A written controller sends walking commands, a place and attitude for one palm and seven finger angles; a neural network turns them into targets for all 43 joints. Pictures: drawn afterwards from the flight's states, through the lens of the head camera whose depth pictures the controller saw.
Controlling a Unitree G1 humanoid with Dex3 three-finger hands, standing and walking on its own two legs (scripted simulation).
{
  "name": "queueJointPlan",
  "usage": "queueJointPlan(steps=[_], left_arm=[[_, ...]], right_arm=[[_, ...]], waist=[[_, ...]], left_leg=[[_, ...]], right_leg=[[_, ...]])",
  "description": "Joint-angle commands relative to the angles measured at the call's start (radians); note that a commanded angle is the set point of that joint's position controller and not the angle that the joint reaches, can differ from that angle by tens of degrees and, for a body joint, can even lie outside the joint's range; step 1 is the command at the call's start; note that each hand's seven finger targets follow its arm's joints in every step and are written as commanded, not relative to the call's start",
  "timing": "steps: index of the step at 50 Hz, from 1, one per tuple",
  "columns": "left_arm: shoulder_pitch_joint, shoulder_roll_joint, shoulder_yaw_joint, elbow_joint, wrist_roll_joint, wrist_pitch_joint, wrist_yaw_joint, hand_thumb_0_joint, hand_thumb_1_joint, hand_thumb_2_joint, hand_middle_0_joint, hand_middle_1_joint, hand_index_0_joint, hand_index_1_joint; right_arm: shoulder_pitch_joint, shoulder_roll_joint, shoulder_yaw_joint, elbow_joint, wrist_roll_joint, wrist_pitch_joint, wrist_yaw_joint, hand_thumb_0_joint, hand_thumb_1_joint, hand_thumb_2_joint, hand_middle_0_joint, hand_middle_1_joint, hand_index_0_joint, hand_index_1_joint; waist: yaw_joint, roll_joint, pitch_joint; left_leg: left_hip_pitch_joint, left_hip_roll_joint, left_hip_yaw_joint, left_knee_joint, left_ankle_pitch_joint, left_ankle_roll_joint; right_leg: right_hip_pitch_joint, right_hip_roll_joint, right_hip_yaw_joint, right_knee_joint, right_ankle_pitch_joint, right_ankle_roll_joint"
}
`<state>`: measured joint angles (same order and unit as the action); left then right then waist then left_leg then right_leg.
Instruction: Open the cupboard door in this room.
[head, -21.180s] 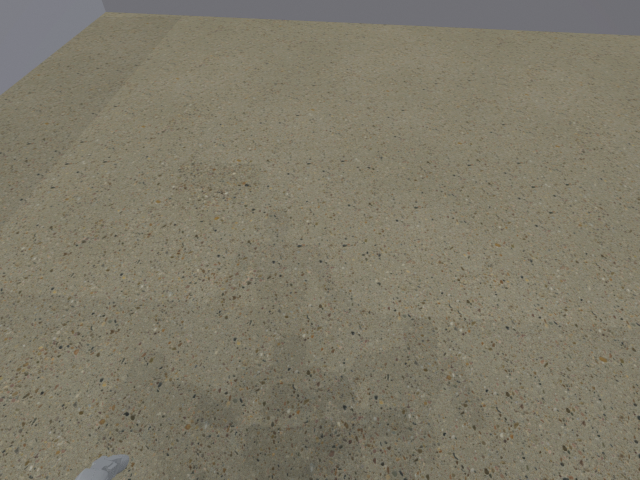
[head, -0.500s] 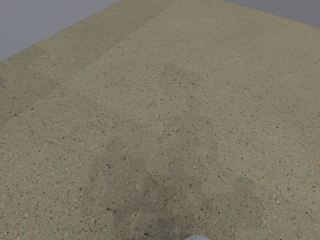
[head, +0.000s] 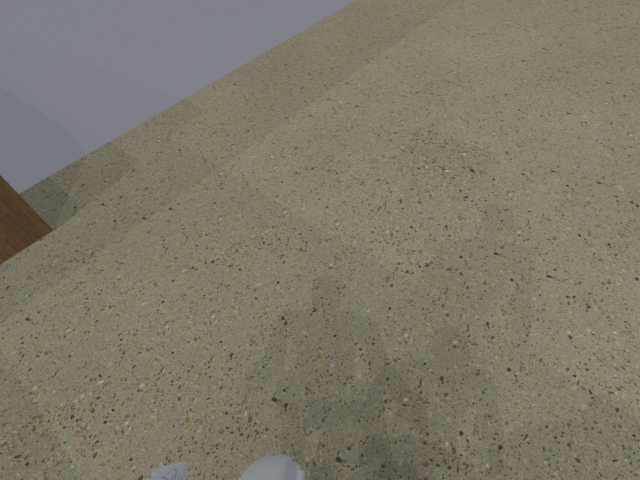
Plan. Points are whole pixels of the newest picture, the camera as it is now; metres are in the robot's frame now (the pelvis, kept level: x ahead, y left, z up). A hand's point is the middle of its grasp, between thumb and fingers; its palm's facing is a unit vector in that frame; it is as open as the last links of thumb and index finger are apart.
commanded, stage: turn or walk to find it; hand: left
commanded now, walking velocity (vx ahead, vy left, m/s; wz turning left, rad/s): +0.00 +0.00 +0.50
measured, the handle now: out of the picture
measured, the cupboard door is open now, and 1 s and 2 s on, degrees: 0 0 0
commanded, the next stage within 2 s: none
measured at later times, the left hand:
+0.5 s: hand out of the picture -0.02 +0.28 -0.18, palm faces +0.31 -0.92 -0.26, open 7.4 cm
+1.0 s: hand out of the picture -0.01 +0.20 -0.14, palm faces +0.49 -0.82 -0.30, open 7.3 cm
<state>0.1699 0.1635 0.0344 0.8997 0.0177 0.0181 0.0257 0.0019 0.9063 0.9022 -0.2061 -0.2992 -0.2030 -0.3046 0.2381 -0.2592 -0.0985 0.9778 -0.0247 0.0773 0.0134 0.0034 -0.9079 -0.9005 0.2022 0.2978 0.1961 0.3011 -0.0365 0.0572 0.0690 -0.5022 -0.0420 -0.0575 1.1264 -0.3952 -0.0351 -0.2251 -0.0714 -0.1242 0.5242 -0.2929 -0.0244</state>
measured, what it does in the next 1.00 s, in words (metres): steps on the spot, turning left: left foot, then right foot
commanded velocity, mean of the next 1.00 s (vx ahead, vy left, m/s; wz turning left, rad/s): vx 0.00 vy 0.00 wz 0.50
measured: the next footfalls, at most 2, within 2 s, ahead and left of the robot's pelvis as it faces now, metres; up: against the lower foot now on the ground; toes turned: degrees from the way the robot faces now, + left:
left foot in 0.32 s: -0.01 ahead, +0.16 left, +0.00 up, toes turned +15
right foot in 0.78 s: +0.10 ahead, -0.07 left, +0.00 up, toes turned +18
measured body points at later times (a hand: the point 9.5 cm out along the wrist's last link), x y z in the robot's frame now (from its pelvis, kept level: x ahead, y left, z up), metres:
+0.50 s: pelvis -0.01 +0.05 +0.00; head +0.03 +0.08 +0.45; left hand -0.04 +0.32 -0.16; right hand +0.16 -0.17 -0.13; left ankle -0.05 +0.14 -0.74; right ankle +0.00 -0.10 -0.66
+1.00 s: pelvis +0.01 -0.02 +0.00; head +0.05 -0.04 +0.45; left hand -0.03 +0.24 -0.12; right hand +0.16 -0.23 -0.17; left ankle -0.10 +0.11 -0.63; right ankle +0.06 -0.09 -0.74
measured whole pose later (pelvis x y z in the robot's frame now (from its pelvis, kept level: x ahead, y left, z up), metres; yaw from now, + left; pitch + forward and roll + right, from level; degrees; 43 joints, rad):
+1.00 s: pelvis +0.01 -0.02 +0.00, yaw +30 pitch -1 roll +3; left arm 0.19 0.16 0.03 0.90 0.02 0.01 0.02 0.00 0.91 0.90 -0.21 -0.30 -0.20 -0.30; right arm 0.24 -0.27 -0.10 0.99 -0.02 0.08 0.02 0.00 -0.91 -0.90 0.20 0.30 0.19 0.30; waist -0.03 0.06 0.08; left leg -0.49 0.00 -0.04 1.21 -0.37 -0.05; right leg -0.23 -0.10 -0.19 0.53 -0.28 -0.04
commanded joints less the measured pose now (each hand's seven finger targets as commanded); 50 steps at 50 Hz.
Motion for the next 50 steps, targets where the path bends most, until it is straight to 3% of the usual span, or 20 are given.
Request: queueJointPlan(steps=[1, 11, 14, 15, 16, 17, 18, 19, 23, 31, 35, 37, 38, 39, 40, 41, 42, 43, 45, 50], left_arm=[[0.006, 0.183, 0.044, -0.06, -0.001, -0.033, 0.009, 0.0, 0.9, 0.9, -0.2, -0.3, -0.2, -0.3], [0.125, 0.263, 0.071, -0.003, 0.014, -0.02, 0.002, 0.0, 0.9, 0.9, -0.2, -0.3, -0.2, -0.3], [0.091, 0.265, 0.074, 0.001, 0.003, -0.012, 0.0, 0.0, 0.9, 0.9, -0.2, -0.3, -0.2, -0.3], [0.093, 0.239, 0.069, -0.008, -0.006, -0.006, -0.002, 0.0, 0.9, 0.9, -0.2, -0.3, -0.2, -0.3], [0.08, 0.171, 0.055, -0.038, -0.011, -0.001, -0.008, 0.0, 0.9, 0.9, -0.2, -0.3, -0.2, -0.3], [0.029, 0.143, 0.035, -0.063, -0.004, 0.009, -0.004, 0.0, 0.9, 0.9, -0.2, -0.3, -0.2, -0.3], [-0.009, 0.16, 0.039, -0.064, -0.002, 0.015, -0.002, 0.0, 0.9, 0.9, -0.2, -0.3, -0.2, -0.3], [-0.021, 0.153, 0.043, -0.046, -0.002, 0.023, 0.001, 0.0, 0.9, 0.9, -0.2, -0.3, -0.2, -0.3], [0.009, 0.173, 0.049, -0.008, -0.005, 0.014, -0.017, 0.0, 0.9, 0.9, -0.2, -0.3, -0.2, -0.3], [-0.068, 0.158, 0.038, -0.056, -0.01, 0.012, -0.008, 0.0, 0.9, 0.9, -0.2, -0.3, -0.2, -0.3], [-0.028, 0.146, 0.035, -0.062, -0.017, 0.005, -0.008, 0.0, 0.9, 0.9, -0.2, -0.3, -0.2, -0.3], [0.049, 0.16, 0.04, -0.041, -0.017, -0.009, -0.007, 0.0, 0.9, 0.9, -0.2, -0.3, -0.2, -0.3], [0.093, 0.192, 0.048, -0.03, -0.011, -0.02, -0.005, 0.0, 0.9, 0.9, -0.2, -0.3, -0.2, -0.3], [0.12, 0.281, 0.063, -0.028, 0.005, -0.033, 0.005, 0.0, 0.9, 0.9, -0.2, -0.3, -0.2, -0.3], [0.13, 0.325, 0.069, -0.036, 0.005, -0.03, 0.006, 0.0, 0.9, 0.9, -0.2, -0.3, -0.2, -0.3], [0.102, 0.3, 0.063, -0.05, -0.001, -0.024, 0.009, 0.0, 0.9, 0.9, -0.2, -0.3, -0.2, -0.3], [0.033, 0.256, 0.066, -0.063, -0.002, -0.031, 0.014, 0.0, 0.9, 0.9, -0.2, -0.3, -0.2, -0.3], [-0.01, 0.234, 0.058, -0.073, -0.004, -0.028, 0.011, 0.0, 0.9, 0.9, -0.2, -0.3, -0.2, -0.3], [-0.044, 0.189, 0.043, -0.086, -0.003, -0.032, 0.007, 0.0, 0.9, 0.9, -0.2, -0.3, -0.2, -0.3], [0.037, 0.192, 0.047, -0.056, 0.002, -0.034, 0.01, 0.0, 0.9, 0.9, -0.2, -0.3, -0.2, -0.3]], right_arm=[[0.0, -0.053, -0.011, -0.059, 0.002, -0.016, 0.008, 0.0, -0.9, -0.9, 0.2, 0.3, 0.2, 0.3], [-0.122, -0.03, 0.023, -0.092, 0.019, -0.042, 0.0, 0.0, -0.9, -0.9, 0.2, 0.3, 0.2, 0.3], [-0.043, -0.052, 0.02, -0.071, 0.016, -0.056, -0.001, 0.0, -0.9, -0.9, 0.2, 0.3, 0.2, 0.3], [-0.001, -0.104, 0.009, -0.063, 0.014, -0.066, -0.001, 0.0, -0.9, -0.9, 0.2, 0.3, 0.2, 0.3], [0.037, -0.2, -0.016, -0.062, 0.007, -0.073, -0.005, 0.0, -0.9, -0.9, 0.2, 0.3, 0.2, 0.3], [0.093, -0.253, -0.027, -0.043, 0.011, -0.062, -0.012, 0.0, -0.9, -0.9, 0.2, 0.3, 0.2, 0.3], [0.091, -0.231, -0.019, -0.036, 0.007, -0.058, -0.018, 0.0, -0.9, -0.9, 0.2, 0.3, 0.2, 0.3], [0.048, -0.196, -0.011, -0.038, 0.003, -0.064, -0.029, 0.0, -0.9, -0.9, 0.2, 0.3, 0.2, 0.3], [-0.044, -0.142, 0.009, -0.076, 0.006, -0.072, -0.035, 0.0, -0.9, -0.9, 0.2, 0.3, 0.2, 0.3], [0.004, -0.152, -0.006, -0.08, 0.0, -0.068, -0.028, 0.0, -0.9, -0.9, 0.2, 0.3, 0.2, 0.3], [-0.049, -0.158, -0.013, -0.1, -0.004, -0.058, -0.026, 0.0, -0.9, -0.9, 0.2, 0.3, 0.2, 0.3], [-0.071, -0.148, -0.015, -0.105, 0.001, -0.055, -0.025, 0.0, -0.9, -0.9, 0.2, 0.3, 0.2, 0.3], [-0.067, -0.121, -0.013, -0.109, 0.009, -0.056, -0.021, 0.0, -0.9, -0.9, 0.2, 0.3, 0.2, 0.3], [-0.029, -0.049, -0.002, -0.117, 0.019, -0.059, -0.015, 0.0, -0.9, -0.9, 0.2, 0.3, 0.2, 0.3], [-0.052, -0.054, -0.005, -0.138, 0.015, -0.054, -0.018, 0.0, -0.9, -0.9, 0.2, 0.3, 0.2, 0.3], [-0.052, -0.083, -0.014, -0.136, 0.011, -0.043, -0.016, 0.0, -0.9, -0.9, 0.2, 0.3, 0.2, 0.3], [-0.03, -0.081, -0.017, -0.106, 0.006, -0.03, -0.013, 0.0, -0.9, -0.9, 0.2, 0.3, 0.2, 0.3], [-0.028, -0.081, -0.019, -0.084, 0.004, -0.024, -0.007, 0.0, -0.9, -0.9, 0.2, 0.3, 0.2, 0.3], [0.015, -0.064, -0.014, -0.06, 0.0, -0.019, 0.005, 0.0, -0.9, -0.9, 0.2, 0.3, 0.2, 0.3], [-0.021, -0.058, -0.007, -0.058, 0.002, -0.011, 0.008, 0.0, -0.9, -0.9, 0.2, 0.3, 0.2, 0.3]], waist=[[0.026, -0.224, -0.022], [0.095, -0.273, -0.116], [0.039, -0.243, -0.153], [0.01, -0.123, -0.184], [-0.014, 0.183, -0.18], [-0.041, 0.234, -0.182], [-0.042, 0.148, -0.139], [-0.027, 0.234, -0.115], [0.023, 0.103, -0.093], [-0.001, 0.083, -0.084], [0.026, 0.127, -0.093], [0.065, 0.095, -0.111], [0.085, 0.008, -0.13], [0.089, -0.249, -0.177], [0.101, -0.354, -0.15], [0.083, -0.248, -0.114], [0.057, -0.288, -0.084], [0.041, -0.235, -0.041], [0.013, -0.222, -0.04], [0.043, -0.232, -0.029]], left_leg=[[-0.073, 0.057, 0.008, 0.088, 0.05, -0.034], [0.088, 0.063, 0.127, -0.394, -0.078, -0.027], [0.275, 0.052, 0.155, -0.661, 0.154, -0.009], [0.436, 0.113, 0.079, -0.754, 0.317, 0.013], [0.591, 0.356, -0.237, -0.774, 0.647, 0.106], [0.572, 0.462, -0.302, -0.756, 0.895, 0.203], [0.507, 0.45, -0.237, -0.746, 0.88, 0.231], [0.463, 0.385, -0.218, -0.758, 0.857, 0.209], [0.457, 0.271, -0.12, -0.743, 0.814, 0.171], [0.436, 0.281, -0.219, -0.742, 0.74, 0.208], [0.333, 0.246, -0.261, -0.703, 0.694, 0.191], [0.24, 0.208, -0.257, -0.637, 0.584, 0.152], [0.156, 0.148, -0.218, -0.573, 0.416, 0.101], [-0.01, 0.025, -0.094, -0.375, 0.08, 0.03], [-0.065, -0.034, -0.021, -0.159, -0.238, 0.001], [-0.034, 0.007, -0.051, -0.018, -0.204, 0.009], [-0.039, 0.034, -0.074, 0.061, -0.151, 0.01], [-0.039, 0.044, -0.051, 0.12, -0.088, 0.003], [-0.04, 0.055, -0.021, 0.145, 0.01, -0.011], [-0.045, 0.08, 0.014, 0.076, 0.041, -0.038]], right_leg=[[0.058, -0.233, 0.128, -0.224, 0.222, -0.068], [0.208, -0.3, 0.073, -0.078, 0.544, -0.113], [0.135, -0.266, -0.009, 0.042, 0.489, -0.034], [0.008, -0.228, -0.047, 0.168, 0.352, 0.016], [-0.281, -0.09, -0.078, 0.369, -0.147, 0.091], [-0.349, -0.057, 0.002, 0.496, -0.389, 0.102], [-0.335, -0.069, 0.048, 0.561, -0.346, 0.091], [-0.345, -0.072, 0.083, 0.586, -0.292, 0.097], [-0.345, -0.041, 0.091, 0.626, -0.129, 0.11], [-0.304, -0.017, 0.109, 0.439, -0.147, 0.124], [-0.133, 0.027, 0.082, 0.202, -0.13, 0.108], [0.031, 0.033, 0.074, -0.001, 0.031, 0.101], [0.156, -0.014, 0.099, -0.129, 0.142, 0.095], [0.307, -0.252, 0.324, -0.199, 0.219, 0.023], [0.221, -0.43, 0.485, -0.218, 0.362, -0.095], [0.115, -0.425, 0.41, -0.217, 0.353, -0.134], [0.044, -0.379, 0.372, -0.246, 0.224, -0.123], [0.009, -0.328, 0.324, -0.25, 0.145, -0.107], [0.011, -0.252, 0.187, -0.231, 0.162, -0.069], [0.053, -0.266, 0.123, -0.242, 0.168, -0.075]])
